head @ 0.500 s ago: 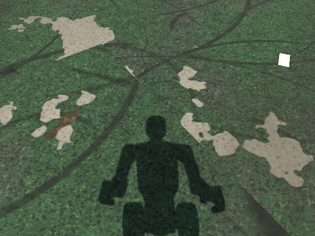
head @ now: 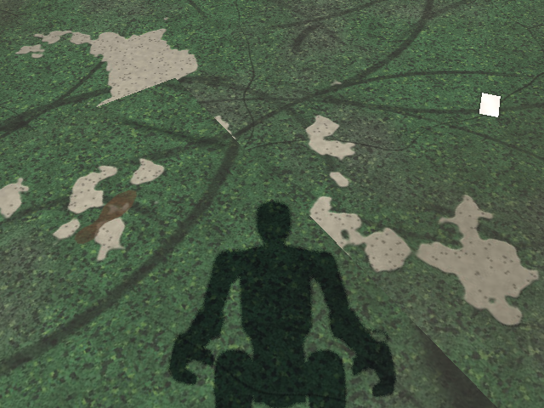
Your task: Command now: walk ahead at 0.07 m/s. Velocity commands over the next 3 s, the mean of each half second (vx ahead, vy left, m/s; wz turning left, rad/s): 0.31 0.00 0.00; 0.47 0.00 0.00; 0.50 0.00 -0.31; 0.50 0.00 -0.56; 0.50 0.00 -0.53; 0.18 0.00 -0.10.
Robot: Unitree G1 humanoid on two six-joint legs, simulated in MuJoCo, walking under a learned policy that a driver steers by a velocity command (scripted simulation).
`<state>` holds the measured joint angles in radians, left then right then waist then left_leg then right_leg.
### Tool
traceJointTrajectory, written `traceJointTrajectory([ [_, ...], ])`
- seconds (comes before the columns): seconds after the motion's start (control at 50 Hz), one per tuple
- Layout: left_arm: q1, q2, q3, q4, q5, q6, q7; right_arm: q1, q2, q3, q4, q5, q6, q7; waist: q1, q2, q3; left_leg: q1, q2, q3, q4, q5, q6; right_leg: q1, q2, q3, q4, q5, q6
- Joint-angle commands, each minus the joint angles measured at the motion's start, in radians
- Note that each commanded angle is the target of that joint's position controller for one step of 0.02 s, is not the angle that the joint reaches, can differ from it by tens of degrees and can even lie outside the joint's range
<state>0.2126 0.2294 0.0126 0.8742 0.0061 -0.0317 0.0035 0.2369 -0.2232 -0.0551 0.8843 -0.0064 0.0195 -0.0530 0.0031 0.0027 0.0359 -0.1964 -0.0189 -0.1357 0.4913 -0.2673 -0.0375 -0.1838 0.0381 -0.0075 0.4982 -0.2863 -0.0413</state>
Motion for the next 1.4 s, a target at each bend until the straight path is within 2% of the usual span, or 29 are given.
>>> traceJointTrajectory([
  [0.02, 0.020, 0.124, 0.029, -0.020, -0.006, -0.005, 0.008, 0.028, -0.090, -0.020, -0.008, 0.005, -0.010, -0.005, 0.006, -0.040, -0.020, 0.000, -0.010, 0.030, -0.013, -0.002, 0.021, -0.035, -0.087, 0.121, -0.170, -0.177, -0.039],
  [0.06, 0.069, 0.195, 0.050, -0.005, -0.019, 0.002, 0.018, -0.017, -0.096, -0.021, -0.028, 0.017, -0.028, -0.002, 0.036, -0.143, 0.045, -0.185, -0.042, 0.109, 0.146, -0.187, 0.030, -0.011, -0.223, 0.329, -0.291, -0.505, -0.135],
  [0.12, 0.107, 0.224, 0.064, 0.002, -0.010, -0.021, 0.029, -0.108, -0.117, -0.024, -0.066, 0.035, -0.077, 0.018, 0.063, -0.139, 0.131, -0.419, 0.073, 0.069, 0.396, -0.232, 0.053, 0.038, -0.403, 0.554, -0.397, -0.444, -0.248],
  [0.24, 0.068, 0.224, 0.071, -0.009, -0.040, -0.019, 0.016, -0.065, -0.079, -0.014, -0.018, 0.031, -0.118, 0.058, 0.019, -0.109, 0.021, -0.140, 0.044, 0.183, 0.099, -0.022, 0.045, 0.003, -0.235, 0.214, -0.339, -0.095, -0.162],
  [0.3, 0.068, 0.186, 0.058, -0.004, -0.038, -0.013, 0.008, 0.102, -0.112, -0.033, 0.053, 0.039, -0.109, 0.054, -0.067, -0.081, -0.019, 0.161, -0.009, 0.221, -0.012, 0.073, 0.044, -0.171, -0.192, 0.160, -0.196, -0.134, -0.122],
  [0.32, 0.050, 0.134, 0.039, -0.011, -0.026, -0.020, 0.002, 0.189, -0.152, -0.047, 0.069, 0.044, -0.108, 0.046, -0.114, -0.020, -0.040, 0.279, 0.070, 0.104, -0.068, 0.011, 0.077, -0.260, -0.142, 0.098, -0.017, -0.100, -0.074],
  [0.34, 0.034, 0.047, 0.013, -0.050, -0.005, -0.033, -0.004, 0.285, -0.255, -0.064, 0.073, 0.032, -0.108, 0.036, -0.129, 0.238, -0.094, 0.385, 0.314, -0.274, -0.214, -0.164, 0.180, -0.425, -0.047, -0.027, 0.377, -0.178, 0.003],
  [0.36, 0.023, 0.096, 0.028, -0.084, -0.038, -0.052, 0.001, 0.302, -0.283, -0.063, 0.079, 0.009, -0.123, 0.056, -0.117, 0.269, -0.077, 0.352, 0.431, -0.608, -0.341, -0.388, 0.313, -0.577, 0.003, 0.061, 0.593, -0.290, -0.002],
  [0.38, 0.016, 0.165, 0.043, -0.085, -0.060, -0.064, 0.000, 0.205, -0.226, -0.044, 0.054, 0.014, -0.137, 0.065, -0.079, 0.152, 0.021, 0.296, 0.419, -0.544, -0.350, -0.459, 0.305, -0.662, -0.075, 0.112, 0.681, -0.211, -0.025],
  [0.4, 0.017, 0.181, 0.048, -0.076, -0.061, -0.071, -0.005, 0.140, -0.173, -0.027, 0.036, 0.015, -0.143, 0.070, -0.055, 0.130, 0.060, 0.259, 0.362, -0.420, -0.352, -0.374, 0.264, -0.668, -0.112, 0.107, 0.682, -0.103, -0.040],
  [0.46, 0.010, 0.160, 0.055, -0.060, -0.028, -0.070, -0.016, 0.086, -0.125, -0.003, 0.023, 0.006, -0.134, 0.075, -0.021, 0.104, 0.052, 0.188, 0.250, -0.159, -0.370, -0.014, 0.198, -0.577, -0.170, 0.074, 0.581, 0.085, -0.022],
  [0.6, -0.193, 0.083, 0.033, -0.134, -0.022, -0.056, -0.024, 0.178, -0.160, 0.000, 0.058, 0.007, -0.117, 0.043, -0.065, 0.071, 0.069, 0.143, 0.194, 0.042, -0.404, 0.305, 0.214, -0.533, -0.134, -0.004, 0.225, 0.324, 0.052],
  [0.72, -0.320, 0.094, 0.027, -0.191, -0.031, -0.069, -0.053, 0.234, -0.177, -0.009, 0.091, 0.025, -0.103, 0.034, -0.065, 0.071, 0.103, 0.259, 0.262, 0.066, -0.372, 0.362, 0.206, -0.484, -0.100, 0.001, 0.032, 0.344, 0.002],
  [0.78, -0.217, 0.149, 0.050, -0.173, -0.029, -0.072, -0.057, 0.200, -0.210, -0.023, 0.080, 0.017, -0.086, 0.031, 0.012, 0.107, 0.003, 0.337, 0.276, 0.080, -0.209, 0.738, 0.178, -0.312, -0.044, -0.033, 0.027, 0.237, -0.047],
  [0.8, -0.074, 0.184, 0.071, -0.132, -0.030, -0.069, -0.051, 0.184, -0.209, -0.023, 0.075, 0.010, -0.075, 0.032, 0.086, 0.113, -0.089, 0.319, 0.242, 0.109, -0.037, 0.892, 0.160, -0.131, -0.007, -0.062, 0.021, 0.227, -0.074],
  [0.82, 0.105, 0.227, 0.091, -0.084, -0.029, -0.064, -0.040, 0.184, -0.191, -0.012, 0.061, 0.002, -0.071, 0.032, 0.161, 0.094, -0.209, 0.162, 0.200, 0.130, 0.200, 0.804, 0.130, 0.161, -0.063, -0.004, 0.050, 0.238, -0.114],
  [0.84, 0.240, 0.322, 0.115, -0.053, -0.002, -0.059, -0.035, 0.320, -0.066, 0.023, 0.045, 0.000, -0.087, 0.046, 0.119, -0.134, -0.390, -0.258, 0.049, 0.161, 0.617, 0.374, 0.065, 0.596, -0.335, 0.441, 0.025, 0.046, -0.273],
  [0.86, 0.250, 0.259, 0.096, -0.039, -0.012, -0.055, -0.038, 0.322, -0.054, 0.032, 0.072, 0.013, -0.114, 0.053, 0.119, -0.236, -0.477, -0.404, -0.049, 0.029, 0.817, -0.274, 0.059, 0.646, -0.427, 0.782, -0.182, -0.091, -0.314],
  [0.88, 0.163, 0.207, 0.077, -0.045, -0.019, -0.058, -0.037, 0.215, -0.159, 0.002, 0.033, 0.045, -0.136, 0.059, 0.111, -0.184, -0.297, -0.509, 0.017, -0.005, 0.896, -0.248, 0.082, 0.506, -0.394, 0.679, -0.222, -0.148, -0.257],
  [0.9, 0.071, 0.178, 0.067, -0.065, -0.016, -0.060, -0.035, 0.123, -0.183, -0.002, 0.002, 0.058, -0.147, 0.057, 0.084, -0.107, -0.170, -0.514, 0.073, 0.031, 0.871, -0.160, 0.097, 0.332, -0.363, 0.529, -0.247, -0.086, -0.226],
  [0.92, 0.006, 0.156, 0.060, -0.069, -0.008, -0.067, -0.039, 0.080, -0.173, -0.003, -0.008, 0.047, -0.147, 0.049, 0.048, -0.035, -0.086, -0.477, 0.117, 0.052, 0.799, -0.079, 0.096, 0.168, -0.326, 0.415, -0.284, 0.025, -0.209],
  [1.0, -0.027, 0.126, 0.053, -0.047, -0.003, -0.087, -0.047, 0.131, -0.106, -0.004, 0.004, 0.022, -0.100, 0.038, -0.035, -0.068, -0.034, -0.347, 0.179, 0.059, 0.659, 0.015, 0.075, -0.047, -0.247, 0.219, -0.380, 0.187, -0.207],
  [1.08, 0.056, 0.170, 0.062, -0.010, -0.008, -0.083, -0.023, -0.042, -0.122, -0.008, -0.068, 0.001, -0.099, 0.034, -0.001, -0.036, 0.025, -0.478, 0.187, 0.072, 0.427, 0.208, 0.030, -0.024, -0.231, 0.168, -0.412, 0.261, -0.211],
  [1.22, 0.193, 0.198, 0.069, 0.031, -0.032, -0.052, 0.001, -0.289, -0.103, 0.007, -0.146, 0.018, -0.132, 0.066, 0.076, -0.045, 0.041, -0.394, 0.091, 0.097, 0.043, 0.386, 0.008, 0.073, -0.218, 0.164, -0.337, 0.256, -0.167],
  [1.32, 0.174, 0.214, 0.083, 0.023, -0.031, -0.026, 0.014, -0.182, -0.186, -0.022, -0.139, 0.022, -0.153, 0.075, -0.020, -0.094, -0.031, -0.171, 0.055, 0.096, -0.059, 0.224, 0.060, 0.150, -0.243, 0.234, -0.138, 0.390, -0.117],
  [1.34, 0.167, 0.183, 0.072, 0.011, -0.021, -0.026, 0.011, -0.035, -0.233, -0.044, -0.103, 0.015, -0.156, 0.067, -0.086, -0.076, -0.138, 0.051, 0.082, 0.082, -0.045, 0.220, 0.099, 0.086, -0.180, 0.198, 0.044, 0.424, -0.088],
  [1.36, 0.163, 0.114, 0.049, -0.029, 0.003, -0.026, 0.009, 0.141, -0.307, -0.063, -0.086, 0.001, -0.153, 0.057, -0.144, 0.052, -0.318, 0.345, 0.277, -0.111, -0.009, 0.190, 0.157, -0.095, -0.087, 0.129, 0.364, 0.182, -0.050],
  [1.38, 0.301, 0.022, 0.025, -0.053, -0.028, -0.044, 0.005, 0.161, -0.349, -0.072, -0.067, -0.003, -0.139, 0.064, -0.061, 0.374, -0.422, 0.611, 0.466, -0.548, -0.132, -0.028, 0.288, -0.455, 0.032, 0.080, 0.657, -0.311, -0.004],
  [1.4, 0.260, 0.144, 0.051, -0.035, -0.051, -0.048, 0.008, 0.124, -0.225, -0.041, -0.091, -0.001, -0.139, 0.066, -0.088, 0.237, -0.341, 0.539, 0.432, -0.544, -0.184, -0.141, 0.256, -0.546, -0.034, 0.168, 0.774, -0.294, -0.005],
])
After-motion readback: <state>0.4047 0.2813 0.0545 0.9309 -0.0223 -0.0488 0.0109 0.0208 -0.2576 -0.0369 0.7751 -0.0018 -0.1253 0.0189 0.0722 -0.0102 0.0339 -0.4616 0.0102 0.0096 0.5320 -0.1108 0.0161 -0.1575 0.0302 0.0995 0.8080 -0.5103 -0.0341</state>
